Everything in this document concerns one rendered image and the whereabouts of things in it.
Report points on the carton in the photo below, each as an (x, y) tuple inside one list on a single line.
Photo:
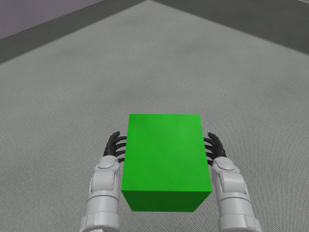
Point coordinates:
[(165, 167)]

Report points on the left robot forearm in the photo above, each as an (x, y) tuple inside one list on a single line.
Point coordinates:
[(102, 204)]

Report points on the robot right hand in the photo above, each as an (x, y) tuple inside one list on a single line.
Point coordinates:
[(216, 148)]

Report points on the right robot forearm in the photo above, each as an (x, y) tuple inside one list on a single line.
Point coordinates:
[(232, 198)]

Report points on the robot left hand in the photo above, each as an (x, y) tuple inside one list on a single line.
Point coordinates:
[(111, 146)]

